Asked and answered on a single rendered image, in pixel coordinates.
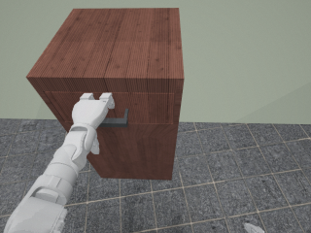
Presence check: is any robot right hand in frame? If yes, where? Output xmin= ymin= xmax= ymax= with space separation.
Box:
xmin=244 ymin=222 xmax=264 ymax=233

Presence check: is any robot left hand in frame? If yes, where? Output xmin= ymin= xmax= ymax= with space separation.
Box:
xmin=72 ymin=92 xmax=115 ymax=154

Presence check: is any handle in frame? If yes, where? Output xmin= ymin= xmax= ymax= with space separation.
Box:
xmin=98 ymin=109 xmax=129 ymax=128

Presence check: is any robot left upper arm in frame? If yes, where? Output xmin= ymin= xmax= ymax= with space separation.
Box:
xmin=8 ymin=196 xmax=68 ymax=233

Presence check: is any drawer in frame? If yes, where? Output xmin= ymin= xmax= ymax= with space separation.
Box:
xmin=45 ymin=91 xmax=174 ymax=123

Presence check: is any left robot forearm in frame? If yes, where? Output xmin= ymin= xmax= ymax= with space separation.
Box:
xmin=3 ymin=123 xmax=96 ymax=233

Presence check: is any cabinet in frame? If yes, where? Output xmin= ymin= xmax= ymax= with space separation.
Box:
xmin=26 ymin=8 xmax=185 ymax=181

